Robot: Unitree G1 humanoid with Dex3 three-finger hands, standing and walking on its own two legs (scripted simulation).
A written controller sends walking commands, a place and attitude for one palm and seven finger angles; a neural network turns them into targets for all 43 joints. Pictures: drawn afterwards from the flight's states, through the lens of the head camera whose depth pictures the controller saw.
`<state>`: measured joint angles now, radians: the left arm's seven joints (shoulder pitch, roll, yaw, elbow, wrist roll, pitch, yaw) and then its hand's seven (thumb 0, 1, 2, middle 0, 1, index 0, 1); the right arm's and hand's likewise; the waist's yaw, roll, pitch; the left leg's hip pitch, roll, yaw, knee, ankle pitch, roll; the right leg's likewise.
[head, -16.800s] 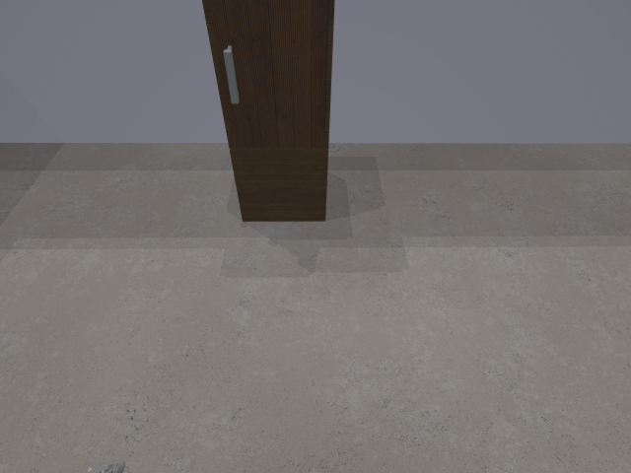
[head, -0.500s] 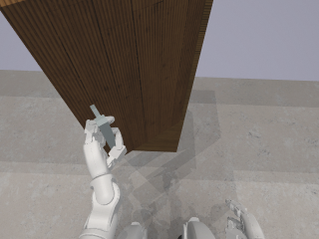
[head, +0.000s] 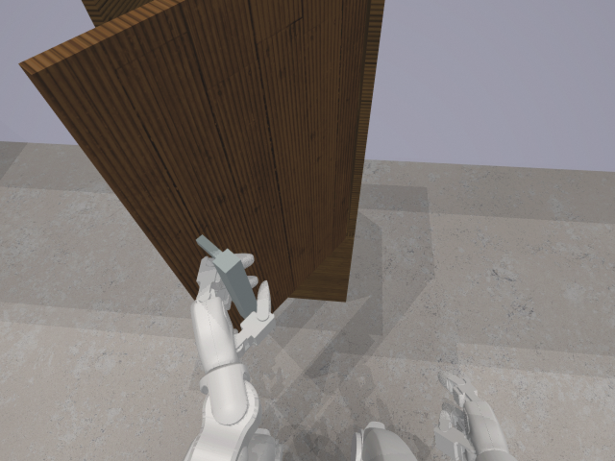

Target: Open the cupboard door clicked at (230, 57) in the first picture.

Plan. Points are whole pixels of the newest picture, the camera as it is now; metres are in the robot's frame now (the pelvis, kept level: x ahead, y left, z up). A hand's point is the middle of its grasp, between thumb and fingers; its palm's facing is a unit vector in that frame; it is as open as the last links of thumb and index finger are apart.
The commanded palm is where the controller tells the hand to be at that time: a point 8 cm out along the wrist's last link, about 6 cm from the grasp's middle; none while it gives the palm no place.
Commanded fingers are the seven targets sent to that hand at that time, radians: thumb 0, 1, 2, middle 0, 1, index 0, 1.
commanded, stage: open thumb and fingers to let go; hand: left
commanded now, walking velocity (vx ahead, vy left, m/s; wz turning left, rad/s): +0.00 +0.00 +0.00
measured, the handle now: (230, 281) +0.34 +0.12 +0.03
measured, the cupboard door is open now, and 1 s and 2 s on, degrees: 54 53 54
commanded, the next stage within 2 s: slide the hand sideways off the handle in 0.62 s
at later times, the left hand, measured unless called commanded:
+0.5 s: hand (253, 316) +0.29 +0.09 +0.03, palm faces +0.33 -0.94 -0.02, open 14.4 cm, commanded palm +0.25 +0.14 +0.03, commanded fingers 0.00 -0.50 0.30 -0.18 -0.50 -0.18 -0.50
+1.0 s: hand (239, 338) +0.26 +0.10 +0.03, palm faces -0.15 -0.99 +0.01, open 16.4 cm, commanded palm +0.24 +0.14 +0.03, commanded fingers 0.00 -0.50 0.30 -0.15 -0.30 -0.15 -0.30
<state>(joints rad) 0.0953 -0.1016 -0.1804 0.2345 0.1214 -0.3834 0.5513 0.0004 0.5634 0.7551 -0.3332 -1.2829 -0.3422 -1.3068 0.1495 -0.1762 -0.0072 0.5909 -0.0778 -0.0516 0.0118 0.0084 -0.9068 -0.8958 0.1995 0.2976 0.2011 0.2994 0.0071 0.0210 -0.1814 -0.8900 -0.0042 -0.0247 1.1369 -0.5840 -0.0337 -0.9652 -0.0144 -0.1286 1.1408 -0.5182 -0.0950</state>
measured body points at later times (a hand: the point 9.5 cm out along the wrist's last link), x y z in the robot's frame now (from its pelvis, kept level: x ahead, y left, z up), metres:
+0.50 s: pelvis -0.03 +0.01 +0.00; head +0.05 -0.02 +0.44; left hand +0.27 +0.13 +0.03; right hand +0.13 -0.23 -0.12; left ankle -0.02 +0.14 -0.65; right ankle +0.02 -0.06 -0.65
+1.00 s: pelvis -0.03 +0.04 +0.00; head +0.04 +0.02 +0.44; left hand +0.26 +0.15 +0.03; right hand +0.13 -0.19 -0.11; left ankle -0.02 +0.14 -0.65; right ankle +0.02 -0.06 -0.65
